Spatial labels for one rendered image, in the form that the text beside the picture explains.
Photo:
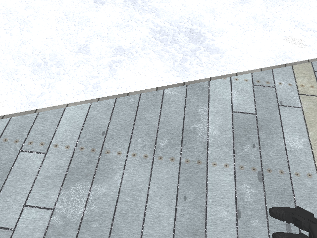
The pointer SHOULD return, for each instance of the right robot hand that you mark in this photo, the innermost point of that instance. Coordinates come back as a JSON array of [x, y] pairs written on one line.
[[299, 217]]

